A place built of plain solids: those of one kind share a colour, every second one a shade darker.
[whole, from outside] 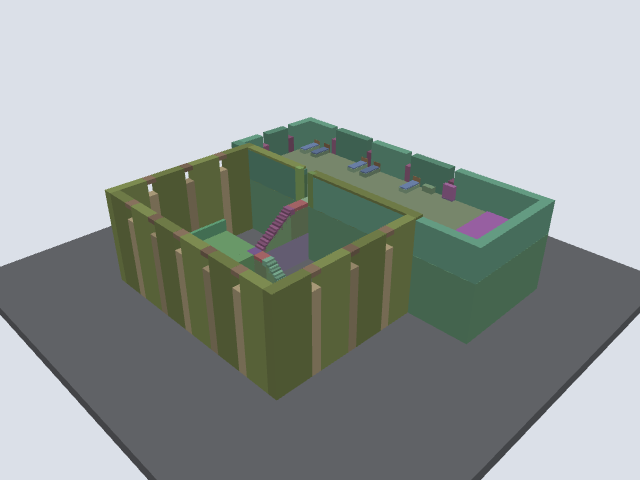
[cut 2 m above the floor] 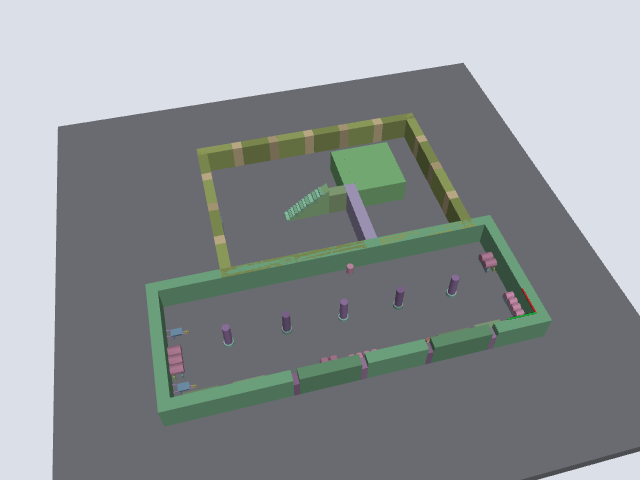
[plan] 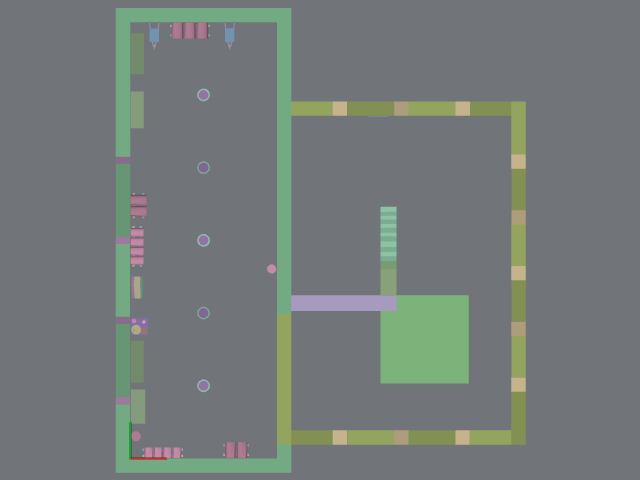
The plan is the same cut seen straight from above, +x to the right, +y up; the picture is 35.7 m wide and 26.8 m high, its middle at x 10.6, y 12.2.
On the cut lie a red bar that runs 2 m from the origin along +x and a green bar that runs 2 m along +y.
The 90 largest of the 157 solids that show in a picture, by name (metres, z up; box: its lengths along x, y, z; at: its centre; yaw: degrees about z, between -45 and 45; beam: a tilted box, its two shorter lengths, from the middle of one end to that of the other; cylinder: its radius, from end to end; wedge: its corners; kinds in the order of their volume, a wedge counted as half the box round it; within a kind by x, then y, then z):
{
 "wall_vestibule_1": {"box": [0.8, 7.31, 8.35], "at": [8.6, 4.43, 3.88]},
 "wall_vestibule_2": {"box": [0.8, 10.66, 8.35], "at": [8.6, 14.6, 3.88]},
 "wall_vestibule_3": {"box": [3.11, 0.8, 8.35], "at": [9.76, 1.17, 3.88]},
 "wall_vestibule_4": {"box": [3.11, 0.8, 8.35], "at": [9.76, 19.53, 3.88]},
 "wall_vestibule_5": {"box": [2.63, 0.8, 8.35], "at": [13.43, 1.17, 3.88]},
 "wall_vestibule_6": {"box": [2.63, 0.8, 8.35], "at": [13.43, 19.53, 3.88]},
 "wall_vestibule_7": {"box": [2.63, 0.8, 8.35], "at": [16.86, 1.17, 3.88]},
 "wall_vestibule_8": {"box": [2.63, 0.8, 8.35], "at": [16.86, 19.53, 3.88]},
 "wall_vestibule_9": {"box": [3.11, 0.8, 8.35], "at": [20.53, 1.17, 3.88]},
 "wall_vestibule_10": {"box": [3.11, 0.8, 8.35], "at": [20.53, 19.53, 3.88]},
 "wall_vestibule_11": {"box": [0.8, 2.96, 8.35], "at": [21.68, 2.25, 3.88]},
 "wall_vestibule_12": {"box": [0.8, 2.31, 8.35], "at": [21.68, 5.68, 3.88]},
 "wall_vestibule_13": {"box": [0.8, 2.31, 8.35], "at": [21.68, 8.8, 3.88]},
 "wall_vestibule_14": {"box": [0.8, 2.31, 8.35], "at": [21.68, 11.91, 3.88]},
 "wall_vestibule_15": {"box": [0.8, 2.31, 8.35], "at": [21.68, 15.02, 3.88]},
 "wall_vestibule_16": {"box": [0.8, 2.96, 8.35], "at": [21.68, 18.45, 3.88]},
 "wall_undercroft_1": {"box": [0.8, 3.84, 5.34], "at": [-0.4, 1.12, 2.37]},
 "wall_undercroft_2": {"box": [0.8, 4.07, 5.34], "at": [-0.4, 5.47, 2.37]},
 "wall_undercroft_3": {"box": [0.8, 4.07, 5.34], "at": [-0.4, 9.94, 2.37]},
 "wall_undercroft_4": {"box": [0.8, 4.07, 5.34], "at": [-0.4, 14.42, 2.37]},
 "wall_undercroft_5": {"box": [0.8, 8.31, 5.34], "at": [-0.4, 21.01, 2.37]},
 "wall_undercroft_6": {"box": [9.8, 0.8, 5.34], "at": [4.1, -0.4, 2.37]},
 "wall_undercroft_7": {"box": [9.8, 0.8, 5.34], "at": [4.1, 24.76, 2.37]},
 "wall_undercroft_8": {"box": [0.8, 25.96, 5.34], "at": [8.6, 12.18, 2.37]},
 "wall_dorter_1": {"box": [0.8, 3.76, 2.8], "at": [-0.4, 1.08, 6.45]},
 "wall_dorter_2": {"box": [0.8, 3.92, 2.8], "at": [-0.4, 5.47, 6.45]},
 "wall_dorter_3": {"box": [0.8, 3.92, 2.8], "at": [-0.4, 9.94, 6.45]},
 "wall_dorter_4": {"box": [0.8, 3.92, 2.8], "at": [-0.4, 14.42, 6.45]},
 "wall_dorter_5": {"box": [0.8, 8.23, 2.8], "at": [-0.4, 21.04, 6.45]},
 "wall_dorter_6": {"box": [3.0, 0.8, 2.8], "at": [0.7, -0.4, 6.45]},
 "wall_dorter_7": {"box": [2.4, 0.8, 2.8], "at": [4.1, -0.4, 6.45]},
 "wall_dorter_8": {"box": [9.8, 0.8, 2.8], "at": [4.1, 24.76, 6.45]},
 "wall_dorter_9": {"box": [3.0, 0.8, 2.8], "at": [7.5, -0.4, 6.45]},
 "wall_dorter_10": {"box": [0.8, 9.03, 2.8], "at": [8.6, 3.72, 6.45]},
 "wall_dorter_11": {"box": [0.8, 16.04, 2.8], "at": [8.6, 17.14, 6.45]},
 "floor_dorter_1": {"box": [8.2, 24.36, 0.4], "at": [4.1, 12.18, 5.15]},
 "floor_podium_1": {"box": [4.93, 4.04, 3.17], "at": [16.45, 6.21, 1.28]},
 "floor_podium_2": {"box": [4.04, 0.89, 3.17], "at": [16.89, 8.68, 1.28]},
 "wall_vestibule_under_light_1": {"box": [0.8, 0.8, 7.0], "at": [11.71, 1.17, 3.2]},
 "wall_vestibule_under_light_2": {"box": [0.8, 0.8, 7.0], "at": [11.71, 19.53, 3.2]},
 "wall_vestibule_under_light_3": {"box": [0.8, 0.8, 7.0], "at": [15.14, 1.17, 3.2]},
 "wall_vestibule_under_light_4": {"box": [0.8, 0.8, 7.0], "at": [15.14, 19.53, 3.2]},
 "wall_vestibule_under_light_5": {"box": [0.8, 0.8, 7.0], "at": [18.57, 1.17, 3.2]},
 "wall_vestibule_under_light_6": {"box": [0.8, 0.8, 7.0], "at": [18.57, 19.53, 3.2]},
 "wall_vestibule_under_light_7": {"box": [0.8, 0.8, 7.0], "at": [21.68, 4.13, 3.2]},
 "wall_vestibule_under_light_8": {"box": [0.8, 0.8, 7.0], "at": [21.68, 7.24, 3.2]},
 "wall_vestibule_under_light_9": {"box": [0.8, 0.8, 7.0], "at": [21.68, 10.35, 3.2]},
 "wall_vestibule_under_light_10": {"box": [0.8, 0.8, 7.0], "at": [21.68, 13.46, 3.2]},
 "wall_vestibule_under_light_11": {"box": [0.8, 0.8, 7.0], "at": [21.68, 16.58, 3.2]},
 "mass_under_upper_1": {"box": [5.87, 0.89, 2.87], "at": [11.94, 8.68, 1.14]},
 "fill_under_steps_1": {"wedge": [[10.92, 8.23, 2.57], [10.92, 8.23, 5.06], [10.92, 9.12, 2.57], [10.92, 9.12, 5.06], [14.2, 8.23, 2.57], [14.2, 8.23, 2.63], [14.2, 9.12, 2.57], [14.2, 9.12, 2.63]]},
 "fill_under_steps_2": {"wedge": [[13.98, 10.57, -0.3], [13.98, 10.57, 2.6], [13.98, 14.27, -0.3], [13.98, 14.27, -0.24], [14.87, 10.57, -0.3], [14.87, 10.57, 2.6], [14.87, 14.27, -0.3], [14.87, 14.27, -0.24]]},
 "mass_under_head_1": {"box": [1.93, 0.89, 2.48], "at": [9.96, 8.68, 3.81]},
 "mass_under_head_2": {"box": [0.89, 1.46, 2.87], "at": [14.43, 9.85, 1.14]},
 "floor_dais_1": {"box": [8.2, 4.06, 0.1], "at": [4.1, 22.33, 5.4]},
 "pier_undercroft_1": {"cylinder": 0.27, "from": [4.1, 4.06, 0.29], "to": [4.1, 4.06, 3.17]},
 "pier_undercroft_2": {"cylinder": 0.27, "from": [4.1, 8.12, 0.28], "to": [4.1, 8.12, 3.17]},
 "pier_undercroft_3": {"cylinder": 0.27, "from": [4.1, 12.18, 0.27], "to": [4.1, 12.18, 3.17]},
 "pier_undercroft_4": {"cylinder": 0.27, "from": [4.1, 16.24, 0.26], "to": [4.1, 16.24, 3.17]},
 "pier_undercroft_5": {"cylinder": 0.27, "from": [4.1, 20.3, 0.25], "to": [4.1, 20.3, 3.17]},
 "wall_dorter_under_light_1": {"box": [0.8, 0.55, 1.75], "at": [-0.4, 3.24, 5.92]},
 "wall_dorter_under_light_2": {"box": [0.8, 0.55, 1.75], "at": [-0.4, 7.71, 5.92]},
 "wall_dorter_under_light_3": {"box": [0.8, 0.55, 1.75], "at": [-0.4, 12.18, 5.92]},
 "wall_dorter_under_light_4": {"box": [0.7, 0.8, 1.75], "at": [2.55, -0.4, 5.92]},
 "bed_frame_dorter_1": {"box": [1.88, 0.76, 0.33], "at": [0.97, 2.38, 5.51]},
 "bed_frame_dorter_2": {"box": [1.89, 0.81, 0.34], "at": [0.98, 7.25, 5.52]},
 "bed_frame_dorter_3": {"box": [1.92, 0.78, 0.32], "at": [0.99, 13.24, 5.51]},
 "bed_frame_dorter_4": {"box": [1.95, 0.77, 0.37], "at": [1.01, 8.75, 5.53]},
 "bed_frame_dorter_5": {"box": [1.98, 0.75, 0.37], "at": [1.02, 0.99, 5.54]},
 "wall_undercroft_under_light_1": {"box": [0.8, 0.4, 1.75], "at": [-0.4, 3.24, 0.57]},
 "wall_undercroft_under_light_2": {"box": [0.8, 0.4, 1.75], "at": [-0.4, 7.71, 0.57]},
 "wall_undercroft_under_light_3": {"box": [0.8, 0.4, 1.75], "at": [-0.4, 12.18, 0.57]},
 "wall_undercroft_under_light_4": {"box": [0.8, 0.4, 1.75], "at": [-0.4, 16.65, 0.57]},
 "wall_vestibule_over_light_1": {"box": [0.8, 0.8, 0.35], "at": [11.71, 1.17, 7.88]},
 "wall_vestibule_over_light_2": {"box": [0.8, 0.8, 0.35], "at": [11.71, 19.53, 7.88]},
 "wall_vestibule_over_light_3": {"box": [0.8, 0.8, 0.35], "at": [15.14, 1.17, 7.88]},
 "wall_vestibule_over_light_4": {"box": [0.8, 0.8, 0.35], "at": [15.14, 19.53, 7.88]},
 "wall_vestibule_over_light_5": {"box": [0.8, 0.8, 0.35], "at": [18.57, 1.17, 7.88]},
 "wall_vestibule_over_light_6": {"box": [0.8, 0.8, 0.35], "at": [18.57, 19.53, 7.88]},
 "wall_vestibule_over_light_7": {"box": [0.8, 0.8, 0.35], "at": [21.68, 13.46, 7.88]},
 "wall_vestibule_over_light_8": {"box": [0.8, 0.8, 0.35], "at": [21.68, 16.58, 7.88]},
 "wall_wallhead_1": {"box": [0.45, 0.6, 3.0], "at": [8.78, 7.93, 6.55]},
 "wall_wallhead_2": {"box": [0.45, 0.6, 3.0], "at": [8.78, 9.42, 6.55]},
 "parapet_podium_1": {"box": [4.93, 0.3, 1.01], "at": [16.45, 4.34, 3.38]},
 "floor_head_the_stone_1": {"box": [1.49, 0.89, 0.3], "at": [9.74, 8.68, 5.2]},
 "floor_head_the_stone_2": {"box": [0.89, 1.01, 0.3], "at": [14.43, 9.63, 2.72]},
 "jamb_wall_head_1": {"box": [0.8, 0.35, 2.05], "at": [8.6, 8.06, 6.38]},
 "aumbry_carcase_dorter_1": {"box": [0.41, 1.04, 1.18], "at": [0.24, 16.74, 6.03]},
 "floor_turn_1": {"box": [1.29, 0.89, 0.3], "at": [14.23, 8.68, 2.72]},
 "chest_dorter_1": {"box": [0.52, 1.01, 0.52], "at": [0.29, 14.74, 5.61]}
}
